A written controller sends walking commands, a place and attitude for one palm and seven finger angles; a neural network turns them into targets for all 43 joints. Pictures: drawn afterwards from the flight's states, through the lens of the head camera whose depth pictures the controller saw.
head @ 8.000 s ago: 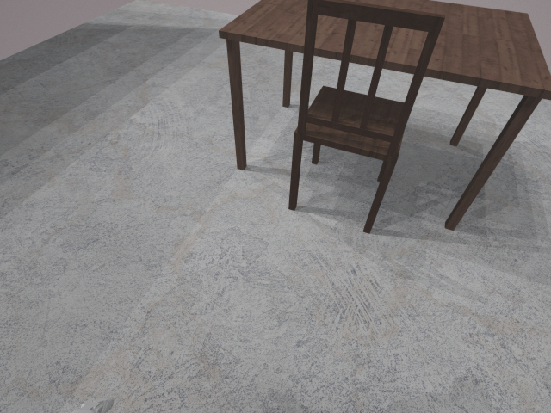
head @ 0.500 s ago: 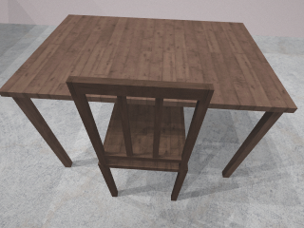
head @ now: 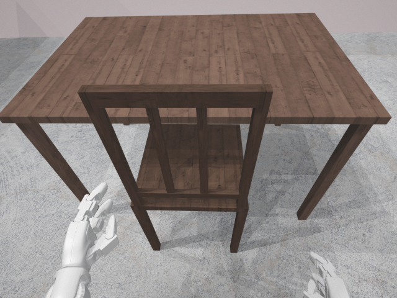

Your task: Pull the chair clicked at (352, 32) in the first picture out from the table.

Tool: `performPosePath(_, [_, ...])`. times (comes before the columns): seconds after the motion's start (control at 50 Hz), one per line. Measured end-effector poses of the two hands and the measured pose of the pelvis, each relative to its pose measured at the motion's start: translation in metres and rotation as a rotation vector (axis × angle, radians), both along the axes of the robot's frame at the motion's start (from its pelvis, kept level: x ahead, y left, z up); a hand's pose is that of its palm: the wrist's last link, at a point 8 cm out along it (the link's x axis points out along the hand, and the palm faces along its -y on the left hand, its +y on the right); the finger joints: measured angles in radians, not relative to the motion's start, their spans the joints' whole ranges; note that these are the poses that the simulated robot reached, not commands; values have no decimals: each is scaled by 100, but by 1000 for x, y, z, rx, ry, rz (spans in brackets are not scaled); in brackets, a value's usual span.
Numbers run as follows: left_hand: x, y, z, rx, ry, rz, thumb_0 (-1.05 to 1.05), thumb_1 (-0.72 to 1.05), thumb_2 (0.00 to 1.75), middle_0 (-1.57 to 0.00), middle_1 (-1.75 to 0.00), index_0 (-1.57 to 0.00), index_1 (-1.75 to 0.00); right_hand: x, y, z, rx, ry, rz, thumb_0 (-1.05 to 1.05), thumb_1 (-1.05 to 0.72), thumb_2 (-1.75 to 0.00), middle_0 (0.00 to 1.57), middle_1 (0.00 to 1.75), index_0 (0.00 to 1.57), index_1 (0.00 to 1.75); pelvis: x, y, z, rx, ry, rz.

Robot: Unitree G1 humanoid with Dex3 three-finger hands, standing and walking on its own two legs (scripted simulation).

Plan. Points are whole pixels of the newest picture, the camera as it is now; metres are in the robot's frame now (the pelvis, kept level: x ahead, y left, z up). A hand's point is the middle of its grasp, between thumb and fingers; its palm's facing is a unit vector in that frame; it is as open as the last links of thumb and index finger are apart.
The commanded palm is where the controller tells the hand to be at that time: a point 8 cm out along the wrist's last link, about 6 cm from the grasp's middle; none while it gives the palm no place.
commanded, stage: raise the hand toward the chair's back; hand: left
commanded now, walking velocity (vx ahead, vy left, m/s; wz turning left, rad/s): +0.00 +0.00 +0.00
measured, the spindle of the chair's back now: (163, 156) +0.47 +0.11 -0.02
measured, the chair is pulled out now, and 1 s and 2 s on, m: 0.00 0.00 0.00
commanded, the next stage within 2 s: aim the fingers beside a spindle in 1.84 s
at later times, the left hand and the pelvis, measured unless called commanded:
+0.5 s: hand (123, 269) +0.20 +0.16 -0.04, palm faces -0.15 -0.99 +0.01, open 12.2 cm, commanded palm +0.16 +0.24 -0.02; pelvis -0.04 +0.01 -0.07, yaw +0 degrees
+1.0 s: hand (87, 257) +0.21 +0.22 +0.00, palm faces +0.06 -1.00 -0.05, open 16.2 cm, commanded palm +0.19 +0.27 -0.01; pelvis -0.02 +0.03 -0.05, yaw +0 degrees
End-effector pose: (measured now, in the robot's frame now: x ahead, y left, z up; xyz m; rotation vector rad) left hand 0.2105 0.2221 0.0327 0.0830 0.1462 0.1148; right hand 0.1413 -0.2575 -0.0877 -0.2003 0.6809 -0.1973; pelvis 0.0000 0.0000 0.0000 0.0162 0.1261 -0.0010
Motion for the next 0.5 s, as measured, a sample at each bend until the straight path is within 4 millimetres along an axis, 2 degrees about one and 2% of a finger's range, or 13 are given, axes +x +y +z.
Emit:
performPosePath(0.06, [-2,-19,-13,-80,-132,-138,2,75,82,-18,-27,-17,-27,24,-7,10,-27,-106,35,1,-91,-90,20,30,21,30,-9,-4,-18,5,48,-16])
performPosePath(0.12, [-30,-25,-47,-131,-83,-187,1,68,80,-17,-26,-17,-26,43,-9,16,-53,-173,60,1,-91,-90,20,30,21,30,-15,-6,-34,4,70,-15])
performPosePath(0.16, [-53,-20,-71,-150,0,-149,1,62,78,-17,-26,-17,-26,53,-8,16,-67,-200,76,1,-91,-90,20,30,20,30,-18,-7,-43,0,78,-9])
performPosePath(0.2, [-74,-9,-85,-136,47,-81,1,57,76,-17,-25,-17,-25,60,-2,13,-75,-221,96,1,-91,-90,20,30,20,30,-21,-7,-52,-11,85,-2])
performPosePath(0.26, [-90,9,-78,-64,-10,4,2,50,73,-17,-24,-16,-24,65,11,-1,-72,-224,133,1,-91,-90,20,30,20,30,-26,-7,-64,-29,98,8])
performPosePath(0.32, [-85,17,-54,-4,-171,-4,2,43,70,-15,-23,-15,-23,59,29,-22,-44,-196,167,1,-91,-90,20,30,20,30,-32,-6,-73,-50,108,20])
performPosePath(0.38, [-64,10,-38,7,-269,-110,2,36,67,-14,-22,-14,-22,43,46,-44,5,-145,176,1,-91,-90,20,30,21,30,-39,-3,-79,-66,113,24])
performPosePath(0.44, [-40,-2,-48,-33,-188,-232,1,29,64,-13,-21,-13,-21,19,55,-60,55,-72,135,1,-91,-90,20,30,21,30,-43,1,-78,-67,120,18])
performPosePath(0.5, [-28,-5,-67,-99,-16,-257,1,22,61,-13,-20,-13,-20,-7,56,-64,80,3,66,2,-90,-90,20,30,21,30,-41,5,-71,-58,120,6])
